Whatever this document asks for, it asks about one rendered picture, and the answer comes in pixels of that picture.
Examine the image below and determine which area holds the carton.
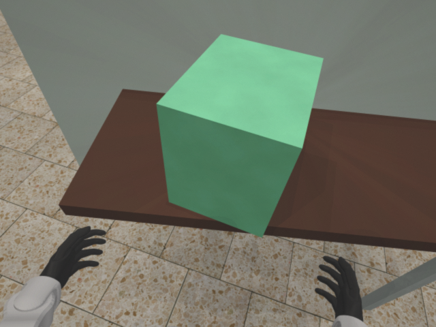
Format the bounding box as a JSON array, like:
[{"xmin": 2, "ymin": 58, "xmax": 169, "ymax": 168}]
[{"xmin": 156, "ymin": 34, "xmax": 324, "ymax": 238}]

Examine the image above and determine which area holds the robot left forearm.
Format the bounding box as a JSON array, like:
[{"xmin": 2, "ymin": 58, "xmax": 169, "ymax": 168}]
[{"xmin": 0, "ymin": 276, "xmax": 61, "ymax": 327}]

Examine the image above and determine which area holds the table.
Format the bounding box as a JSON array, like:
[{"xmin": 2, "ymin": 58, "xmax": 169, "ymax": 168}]
[{"xmin": 59, "ymin": 89, "xmax": 436, "ymax": 310}]

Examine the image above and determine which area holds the right robot hand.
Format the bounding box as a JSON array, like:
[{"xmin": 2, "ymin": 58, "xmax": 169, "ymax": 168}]
[{"xmin": 315, "ymin": 256, "xmax": 363, "ymax": 321}]

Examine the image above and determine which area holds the left robot hand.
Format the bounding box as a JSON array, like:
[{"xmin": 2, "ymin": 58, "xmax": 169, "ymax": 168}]
[{"xmin": 40, "ymin": 226, "xmax": 106, "ymax": 289}]

